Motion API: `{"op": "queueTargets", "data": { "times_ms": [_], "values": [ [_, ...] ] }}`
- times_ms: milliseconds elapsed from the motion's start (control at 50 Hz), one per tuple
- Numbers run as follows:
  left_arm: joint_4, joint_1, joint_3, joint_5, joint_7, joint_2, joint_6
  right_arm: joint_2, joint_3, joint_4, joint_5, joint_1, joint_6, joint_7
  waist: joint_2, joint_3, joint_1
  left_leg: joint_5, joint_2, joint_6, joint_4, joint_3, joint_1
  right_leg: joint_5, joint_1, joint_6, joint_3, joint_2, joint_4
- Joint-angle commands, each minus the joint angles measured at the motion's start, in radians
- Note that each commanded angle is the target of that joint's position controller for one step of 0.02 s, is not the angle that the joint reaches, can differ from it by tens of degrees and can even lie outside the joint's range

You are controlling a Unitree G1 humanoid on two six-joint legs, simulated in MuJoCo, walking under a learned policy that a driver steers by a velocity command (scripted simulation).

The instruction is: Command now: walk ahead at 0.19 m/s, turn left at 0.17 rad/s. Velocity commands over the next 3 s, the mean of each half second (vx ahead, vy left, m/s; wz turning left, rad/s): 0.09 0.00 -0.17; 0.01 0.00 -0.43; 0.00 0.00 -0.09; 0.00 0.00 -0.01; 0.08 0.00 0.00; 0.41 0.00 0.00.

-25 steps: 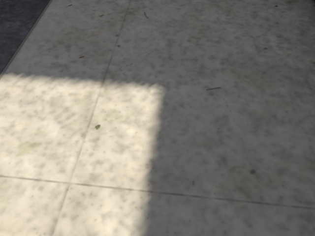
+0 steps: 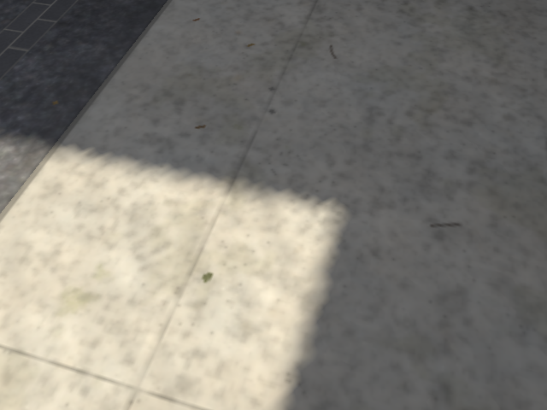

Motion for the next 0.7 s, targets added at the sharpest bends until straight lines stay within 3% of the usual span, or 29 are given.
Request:
{"op": "queueTargets", "data": {
  "times_ms": [20,60,120,160,200,240,280,300,320,340,360,380,400,440,500,560,600,620,640,660,680,700],
  "values": [
    [-0.008,0.120,0.015,-0.019,0.011,0.063,-0.002,-0.052,-0.009,-0.054,-0.027,0.062,0.026,0.017,-0.117,-0.162,0.015,0.050,0.086,-0.026,0.027,-0.012,-0.176,0.673,0.319,-0.167,0.265,-0.266,-0.205],
    [0.005,0.104,0.016,-0.007,0.009,0.084,-0.007,-0.026,-0.002,-0.034,-0.032,0.098,0.052,0.024,-0.128,-0.165,-0.020,0.078,0.079,-0.032,-0.034,0.025,-0.083,0.703,0.209,-0.169,0.180,-0.236,-0.234],
    [0.024,0.083,0.014,0.004,0.004,0.095,-0.004,0.002,0.017,-0.033,-0.031,0.075,0.063,0.021,-0.153,-0.167,-0.038,0.123,0.110,-0.031,-0.247,0.072,-0.009,0.618,0.133,-0.165,0.109,-0.194,-0.258],
    [0.041,0.110,0.021,-0.001,-0.001,0.110,0.010,0.011,0.028,-0.040,-0.032,0.018,0.066,0.015,-0.183,-0.156,-0.007,0.155,0.122,-0.028,-0.372,0.101,0.022,0.433,0.123,-0.166,0.126,-0.173,-0.268],
    [0.046,0.138,0.038,-0.002,-0.006,0.147,0.037,-0.008,0.027,-0.051,-0.030,-0.026,0.069,0.007,-0.177,-0.135,0.020,0.145,0.111,-0.024,-0.437,0.118,0.031,0.161,0.104,-0.175,0.186,-0.176,-0.266],
    [0.039,0.130,0.053,-0.007,-0.006,0.171,0.070,-0.013,0.027,-0.060,-0.029,-0.038,0.065,-0.003,-0.146,-0.089,0.015,0.163,0.099,-0.007,-0.537,0.137,0.073,-0.103,0.034,-0.167,0.246,-0.173,-0.255],
    [0.029,0.118,0.053,-0.012,-0.001,0.149,0.090,-0.023,0.025,-0.070,-0.037,-0.020,0.049,-0.015,-0.097,-0.045,-0.007,0.173,0.124,0.029,-0.690,0.097,0.161,-0.247,-0.071,-0.107,0.288,-0.139,-0.203],
    [0.003,0.109,0.041,-0.014,-0.002,0.092,0.090,-0.073,0.019,-0.087,-0.053,0.000,0.040,-0.025,0.033,-0.040,-0.008,0.082,0.292,0.063,-0.835,-0.090,0.174,-0.308,-0.122,-0.054,0.252,-0.077,-0.081],
    [-0.023,0.109,0.031,-0.030,0.000,0.036,0.089,-0.170,-0.009,-0.098,-0.036,-0.035,0.044,-0.032,0.246,-0.023,0.012,0.024,0.473,0.145,-0.989,-0.305,0.108,-0.377,-0.180,-0.009,0.053,0.107,0.128],
    [-0.021,0.097,0.051,0.002,0.003,0.106,0.095,-0.156,-0.012,-0.095,-0.034,-0.032,0.047,-0.038,0.225,-0.010,-0.015,0.157,0.542,0.224,-1.005,-0.332,0.011,-0.439,-0.123,0.000,0.062,0.079,0.338],
    [-0.007,0.121,0.067,0.003,0.000,0.127,0.103,-0.101,0.004,-0.099,-0.030,-0.073,0.043,-0.041,0.148,-0.014,0.029,0.263,0.499,0.239,-0.981,-0.261,-0.001,-0.408,-0.096,0.003,0.092,0.060,0.447],
    [0.013,0.157,0.072,0.002,0.001,0.126,0.111,-0.070,0.011,-0.104,-0.024,-0.123,0.041,-0.042,0.101,-0.014,0.063,0.361,0.450,0.220,-0.962,-0.164,-0.005,-0.366,-0.079,0.015,0.092,0.050,0.508],
    [0.022,0.181,0.076,0.004,0.003,0.127,0.117,-0.058,0.014,-0.113,-0.023,-0.160,0.039,-0.045,0.102,-0.038,0.084,0.442,0.412,0.199,-0.942,-0.090,0.029,-0.326,-0.076,0.024,0.081,0.042,0.541],
    [0.026,0.191,0.073,0.004,-0.001,0.108,0.125,-0.045,0.016,-0.116,-0.021,-0.165,0.035,-0.046,0.090,-0.070,0.081,0.621,0.378,0.186,-0.891,0.010,0.107,-0.305,-0.079,0.049,0.055,0.036,0.524],
    [-0.016,0.121,0.056,-0.007,-0.018,0.077,0.136,-0.065,0.004,-0.107,-0.024,-0.126,0.041,-0.040,0.124,-0.091,0.038,0.618,0.385,0.170,-0.847,0.067,0.165,-0.312,-0.028,0.055,0.034,0.014,0.357],
    [-0.061,0.081,0.054,-0.014,-0.027,0.093,0.142,-0.114,-0.017,-0.096,-0.029,-0.094,0.053,-0.026,0.167,-0.104,0.004,0.589,0.420,0.169,-0.810,0.069,0.174,-0.353,0.062,0.032,-0.010,0.024,0.199],
    [-0.066,0.114,0.053,-0.016,-0.027,0.092,0.134,-0.141,-0.028,-0.092,-0.021,-0.107,0.062,-0.019,0.143,-0.103,0.032,0.567,0.416,0.135,-0.743,0.099,0.144,-0.254,0.158,0.010,-0.044,0.043,0.027],
    [-0.062,0.135,0.054,-0.011,-0.022,0.099,0.123,-0.141,-0.032,-0.082,-0.020,-0.092,0.065,-0.017,0.100,-0.099,0.046,0.489,0.393,0.085,-0.679,0.136,0.093,-0.147,0.237,-0.002,-0.023,0.054,-0.103],
    [-0.060,0.159,0.067,0.003,-0.014,0.156,0.109,-0.108,-0.029,-0.080,-0.026,-0.063,0.068,-0.012,-0.053,-0.092,0.045,0.309,0.333,0.013,-0.514,0.209,-0.017,-0.092,0.322,-0.023,0.159,-0.044,-0.223],
    [-0.098,0.160,0.104,0.001,-0.009,0.321,0.102,-0.018,-0.001,-0.151,-0.025,-0.077,0.073,-0.009,-0.345,-0.058,0.026,-0.115,0.160,-0.077,-0.312,0.277,-0.299,0.273,0.386,-0.135,0.574,-0.343,-0.250],
    [-0.071,0.272,0.114,-0.003,-0.003,0.319,0.106,-0.060,-0.005,-0.173,-0.028,-0.196,0.086,-0.021,-0.264,-0.064,0.131,-0.183,0.140,-0.067,-0.174,0.131,-0.339,0.388,0.355,-0.253,0.587,-0.376,-0.246],
    [-0.060,0.259,0.099,-0.003,0.003,0.270,0.111,-0.067,-0.009,-0.172,-0.017,-0.210,0.091,-0.019,-0.186,-0.038,0.098,-0.110,0.156,-0.061,-0.108,0.086,-0.344,0.329,0.331,-0.258,0.515,-0.322,-0.240]
  ]
}}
